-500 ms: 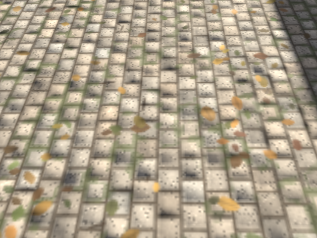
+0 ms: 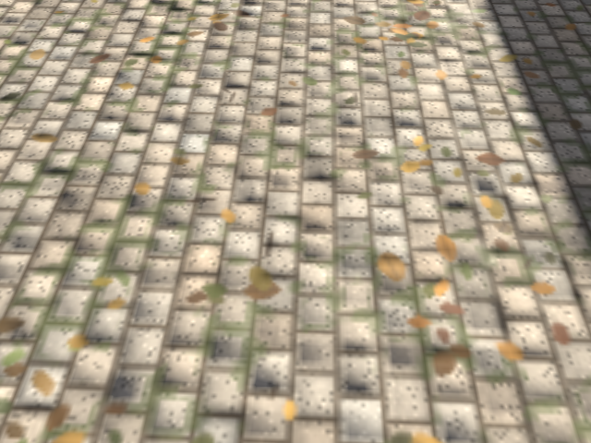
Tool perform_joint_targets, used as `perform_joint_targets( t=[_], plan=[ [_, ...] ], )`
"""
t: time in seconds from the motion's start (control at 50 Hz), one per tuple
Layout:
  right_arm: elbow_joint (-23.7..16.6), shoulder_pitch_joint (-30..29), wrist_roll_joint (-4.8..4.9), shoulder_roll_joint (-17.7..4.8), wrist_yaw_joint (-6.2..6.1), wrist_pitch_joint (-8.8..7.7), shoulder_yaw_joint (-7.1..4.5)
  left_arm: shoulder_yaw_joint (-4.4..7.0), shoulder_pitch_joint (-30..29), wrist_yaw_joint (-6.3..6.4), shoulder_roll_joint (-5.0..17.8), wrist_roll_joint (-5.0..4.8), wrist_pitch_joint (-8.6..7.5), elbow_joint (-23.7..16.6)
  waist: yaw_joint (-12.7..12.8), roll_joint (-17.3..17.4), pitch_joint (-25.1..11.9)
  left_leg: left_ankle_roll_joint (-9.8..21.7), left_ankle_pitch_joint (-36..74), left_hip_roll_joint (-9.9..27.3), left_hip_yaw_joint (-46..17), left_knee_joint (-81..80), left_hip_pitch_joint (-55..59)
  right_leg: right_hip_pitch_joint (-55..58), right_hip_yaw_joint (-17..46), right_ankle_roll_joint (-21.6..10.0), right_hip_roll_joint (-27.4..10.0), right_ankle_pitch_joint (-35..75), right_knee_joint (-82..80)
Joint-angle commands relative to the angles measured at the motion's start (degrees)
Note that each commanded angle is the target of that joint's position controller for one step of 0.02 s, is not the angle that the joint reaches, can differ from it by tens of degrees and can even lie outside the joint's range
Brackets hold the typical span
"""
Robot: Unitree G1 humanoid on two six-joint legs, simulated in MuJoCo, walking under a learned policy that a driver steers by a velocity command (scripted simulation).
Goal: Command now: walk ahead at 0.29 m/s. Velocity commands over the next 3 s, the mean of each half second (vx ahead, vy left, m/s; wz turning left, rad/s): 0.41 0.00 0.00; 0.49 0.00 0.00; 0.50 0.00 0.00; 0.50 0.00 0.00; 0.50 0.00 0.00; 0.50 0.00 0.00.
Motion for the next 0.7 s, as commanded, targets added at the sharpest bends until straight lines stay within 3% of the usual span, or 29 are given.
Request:
perform_joint_targets(
  t=[0.02, 0.06, 0.08, 0.1, 0.12, 0.14, 0.16, 0.18, 0.22, 0.26, 0.34, 0.42, 0.48, 0.52, 0.54, 0.56, 0.58, 0.6, 0.62, 0.64, 0.66, 0.7],
  plan=[
    [-1.98, 0.38, 0.71, -9.41, 0.17, -1.62, -1.89, 0.59, -5.14, -1.07, 2.64, -0.71, -2.88, -4.48, 0.93, 8.27, 7.49, 11.28, -2.57, 15.30, -18.29, -14.70, 1.01, -7.98, 0.25, -1.74, -1.81, -1.73, -2.71],
    [-3.46, -3.65, 0.89, -9.61, 0.60, -1.41, -1.98, 1.75, 3.69, -0.97, 4.11, -0.80, -2.81, -0.70, 5.18, 6.38, 4.30, 7.82, 4.81, 9.70, -10.65, -9.60, -8.05, 11.23, -1.12, -1.59, 0.70, 6.00, -9.69],
    [-4.82, -6.29, 0.61, -8.57, 0.70, -1.66, -1.64, 2.95, 10.58, -0.63, 7.30, -0.53, -2.68, 0.96, 8.07, 0.52, 2.16, 5.08, 12.75, 5.45, -4.71, 2.04, -14.25, 20.00, 7.06, -3.37, -4.28, 5.24, -13.69],
    [-6.75, -5.84, 0.38, -4.14, 0.57, -2.48, -0.71, 4.67, 17.89, -0.63, 13.77, -0.60, -2.49, 2.48, 9.17, -16.71, -1.23, 0.70, 6.58, -2.53, 4.34, 22.06, -27.28, 31.15, 28.56, -10.18, -16.09, 1.05, -22.50],
    [-7.64, -7.59, 0.24, -5.18, 0.59, -3.24, -0.88, 3.15, 19.92, -1.14, 10.52, 0.23, -3.08, 2.77, 9.37, -16.03, -1.97, 1.11, -9.45, -3.32, -1.70, 35.28, -35.00, 32.91, 42.21, -14.00, -22.63, 1.85, -26.82],
    [-7.60, -7.43, 1.29, -6.02, 1.21, -3.76, -1.26, 1.80, 15.38, -1.06, 7.27, 0.63, -3.55, 1.68, 6.32, -10.00, 1.09, 3.15, -6.86, 0.47, -4.73, 41.93, -39.38, 31.03, 37.31, -12.61, -22.65, 2.45, -25.20],
    [-7.16, -7.29, 1.64, -5.73, 1.70, -3.95, -1.15, 1.14, 11.62, -1.27, 5.76, 0.75, -3.78, 0.17, 4.83, -6.52, 1.89, 4.61, -1.54, 2.72, -4.41, 42.53, -39.36, 28.27, 30.72, -10.64, -20.03, 3.88, -25.55],
    [-7.07, -7.91, 1.33, -5.61, 1.81, -4.02, -1.37, 0.79, 9.33, -1.53, 5.78, 0.68, -3.81, -0.67, 3.81, -3.84, 3.53, 5.20, 3.17, 4.41, -3.85, 39.60, -39.46, 25.59, 25.78, -9.27, -18.36, 6.37, -26.74],
    [-7.21, -8.66, 0.62, -5.54, 1.95, -3.40, -1.88, -0.08, 8.80, -1.47, 4.31, 0.95, -3.36, -0.88, 2.63, -4.27, 4.10, 4.65, 8.10, 6.05, -2.62, 33.43, -34.83, 21.11, 18.10, -7.04, -15.18, 14.41, -28.63],
    [-7.75, -10.14, 0.16, -4.24, 2.20, -2.71, -1.73, -0.08, 10.81, -0.83, 5.31, 1.07, -2.96, -0.42, 2.60, -4.41, 4.38, 2.95, 11.02, 5.59, -0.79, 28.31, -33.99, 19.97, 13.93, -7.19, -13.81, 20.30, -29.71],
    [-11.49, -19.96, -0.03, -2.21, 2.61, -2.37, -0.53, 0.42, 11.64, 0.32, 7.86, 1.06, -2.59, -0.77, 4.14, -4.12, 6.59, 0.95, 20.09, 3.52, 1.17, 11.13, -30.43, 15.72, 8.92, -6.74, -12.28, 21.00, -31.98],
    [-13.62, -25.79, 0.53, -3.29, 3.59, -2.34, -0.02, 0.95, 14.73, 0.35, 7.94, 0.15, -2.56, 0.41, 5.30, -4.79, 8.49, 1.72, 24.07, 2.09, 1.78, 3.39, -27.08, 17.10, 6.97, -6.39, -13.70, 19.57, -32.39],
    [-14.95, -26.65, 0.62, -5.04, 4.40, -2.70, -0.28, 1.57, 14.46, 0.41, 8.24, -0.17, -2.07, 0.81, 3.80, -4.94, 8.22, 4.09, 21.14, 1.77, 1.08, 0.18, -25.91, 22.85, 6.37, -5.19, -16.10, 24.79, -29.14],
    [-14.02, -21.10, 0.51, -7.79, 4.44, -2.89, -1.57, 2.08, 12.70, 0.38, 9.50, 0.00, -1.57, 0.28, 0.01, -6.53, 3.57, 5.95, 17.84, -1.14, 3.25, -0.02, -16.14, 24.60, 4.85, -3.82, -15.86, 42.15, -21.38],
    [-11.42, -12.35, 0.48, -9.87, 4.20, -2.79, -2.90, 1.89, 11.84, 0.37, 8.96, 0.19, -1.15, 0.00, -4.41, -6.52, -1.46, 7.37, 17.14, -3.20, 4.70, 0.06, -4.91, 22.51, 2.77, -2.49, -13.54, 49.59, -11.13],
    [-8.66, -1.61, 0.21, -12.91, 3.76, -2.62, -4.18, 1.21, 11.47, 0.33, 7.59, 0.73, -0.93, -0.99, -8.60, -4.44, -8.47, 9.90, 15.82, 1.58, -0.96, 1.80, 11.95, 12.34, 0.99, -0.46, -10.70, 42.33, 4.19],
    [-6.95, 6.26, -1.04, -18.76, 3.56, -2.38, -5.42, -0.86, 18.54, -0.33, 0.20, 0.77, -1.86, -1.88, -5.89, 10.39, -18.49, 19.36, 2.57, 17.41, -29.16, -3.66, 33.57, -10.16, 0.30, 3.74, -0.58, 13.57, 28.96],
    [-6.90, 5.88, -0.83, -14.91, 3.76, -2.36, -3.93, -0.84, 16.75, -0.72, 1.08, -0.31, -3.61, -1.32, -6.13, 12.59, -21.93, 20.03, -4.59, 20.53, -45.26, -14.89, 33.89, -17.20, 9.73, 2.89, 2.08, -11.02, 38.54],
    [-7.65, -0.17, -0.27, -11.79, 3.90, -2.78, -2.88, 0.47, 10.71, -0.85, 5.77, -1.86, -4.55, -3.39, -5.05, 10.17, -12.35, 16.47, -5.41, 18.55, -37.33, -15.65, 26.51, -23.12, 10.15, 1.54, -1.54, -8.47, 42.20],
    [-9.22, -5.81, -0.34, -9.40, 3.92, -3.05, -2.07, 0.66, 6.64, -0.45, 6.98, -2.01, -4.88, -4.63, -3.35, 5.63, -6.84, 14.52, -0.84, 16.66, -28.93, -16.51, 17.07, -22.61, 8.38, 0.66, -4.89, -3.01, 40.38],
    [-9.72, -9.85, -0.97, -7.59, 4.16, -3.34, -1.48, 1.16, 5.05, 0.16, 7.09, -1.12, -4.61, -4.75, -1.19, 2.29, -3.08, 13.42, 4.96, 14.54, -22.33, -18.14, 7.83, -19.49, 7.46, 0.53, -7.40, 1.62, 36.47],
    [-9.36, -12.00, -1.75, -5.54, 4.50, -3.76, -0.87, 1.52, 7.94, 0.69, 4.94, -0.33, -2.85, -4.02, 2.41, 4.31, -1.44, 12.30, 9.20, 11.06, -15.09, -21.05, -1.48, -12.26, 7.97, 0.32, -10.02, 5.26, 31.18]
  ],
)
